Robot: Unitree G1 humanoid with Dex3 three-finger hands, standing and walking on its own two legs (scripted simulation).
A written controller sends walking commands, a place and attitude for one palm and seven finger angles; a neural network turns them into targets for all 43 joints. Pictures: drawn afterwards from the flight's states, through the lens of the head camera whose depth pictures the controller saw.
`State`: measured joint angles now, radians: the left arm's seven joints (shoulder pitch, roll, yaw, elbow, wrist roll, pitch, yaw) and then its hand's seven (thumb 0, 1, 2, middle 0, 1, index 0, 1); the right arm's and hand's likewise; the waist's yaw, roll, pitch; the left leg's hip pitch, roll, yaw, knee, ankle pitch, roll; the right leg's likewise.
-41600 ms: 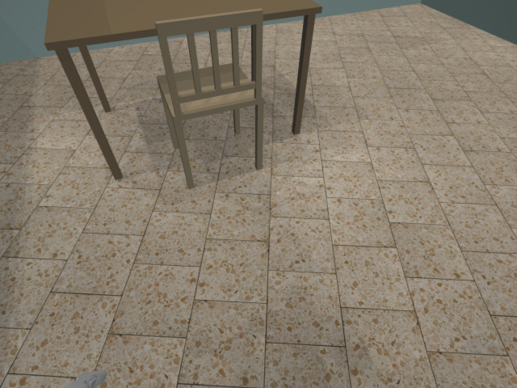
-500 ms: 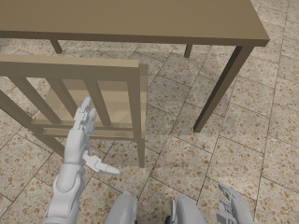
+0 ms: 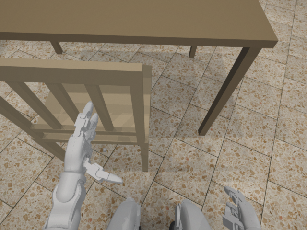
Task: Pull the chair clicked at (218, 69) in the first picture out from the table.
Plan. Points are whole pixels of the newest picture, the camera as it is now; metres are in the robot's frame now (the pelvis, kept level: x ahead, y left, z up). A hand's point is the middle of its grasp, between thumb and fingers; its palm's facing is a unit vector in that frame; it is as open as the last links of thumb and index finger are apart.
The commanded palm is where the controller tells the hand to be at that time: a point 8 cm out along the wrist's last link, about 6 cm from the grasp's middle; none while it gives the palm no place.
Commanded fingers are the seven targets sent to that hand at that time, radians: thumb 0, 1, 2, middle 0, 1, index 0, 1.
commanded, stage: push the fingers through the gap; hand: left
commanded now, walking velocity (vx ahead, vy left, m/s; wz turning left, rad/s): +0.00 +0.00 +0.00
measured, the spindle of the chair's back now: (70, 108) +0.42 +0.26 +0.01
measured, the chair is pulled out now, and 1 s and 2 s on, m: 0.02 0.01 0.01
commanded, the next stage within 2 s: hook a spindle and tug to test in 1.50 s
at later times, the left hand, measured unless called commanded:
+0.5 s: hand (108, 128) +0.36 +0.14 +0.03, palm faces -0.01 -1.00 -0.01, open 16.9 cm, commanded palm +0.34 +0.18 +0.03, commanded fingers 0.00 -0.50 0.30 -0.06 -0.08 -0.06 -0.08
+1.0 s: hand (109, 111) +0.41 +0.14 +0.03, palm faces +0.01 -1.00 -0.01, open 16.9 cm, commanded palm +0.38 +0.19 +0.02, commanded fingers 0.00 -0.50 0.30 -0.06 -0.08 -0.06 -0.08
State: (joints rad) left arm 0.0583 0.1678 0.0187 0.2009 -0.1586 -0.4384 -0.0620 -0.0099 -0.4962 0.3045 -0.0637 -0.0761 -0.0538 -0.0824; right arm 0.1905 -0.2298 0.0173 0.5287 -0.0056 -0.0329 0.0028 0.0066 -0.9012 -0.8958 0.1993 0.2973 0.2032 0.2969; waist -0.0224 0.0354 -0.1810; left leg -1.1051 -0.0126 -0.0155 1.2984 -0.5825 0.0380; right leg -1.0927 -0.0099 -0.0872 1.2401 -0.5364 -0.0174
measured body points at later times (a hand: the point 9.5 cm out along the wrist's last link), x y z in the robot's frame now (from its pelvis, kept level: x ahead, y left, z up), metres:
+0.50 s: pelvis +0.00 +0.00 +0.00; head +0.10 +0.01 +0.44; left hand +0.35 +0.19 +0.03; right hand +0.14 -0.24 -0.11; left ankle +0.01 +0.09 -0.62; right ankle +0.03 -0.12 -0.62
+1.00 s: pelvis -0.01 +0.00 +0.00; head +0.12 +0.01 +0.43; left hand +0.40 +0.20 +0.03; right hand +0.11 -0.25 -0.12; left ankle +0.01 +0.09 -0.62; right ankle +0.03 -0.12 -0.62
